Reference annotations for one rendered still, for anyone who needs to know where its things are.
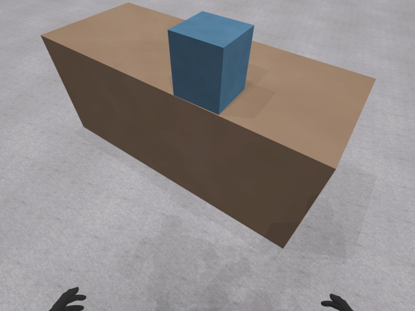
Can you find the robot left hand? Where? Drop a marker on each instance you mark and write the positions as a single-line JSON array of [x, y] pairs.
[[66, 298]]

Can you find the pedestal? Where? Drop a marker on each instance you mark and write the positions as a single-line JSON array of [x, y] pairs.
[[263, 160]]

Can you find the carton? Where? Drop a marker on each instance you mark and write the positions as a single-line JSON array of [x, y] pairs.
[[209, 59]]

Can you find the robot right hand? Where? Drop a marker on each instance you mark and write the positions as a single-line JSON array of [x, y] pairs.
[[337, 303]]

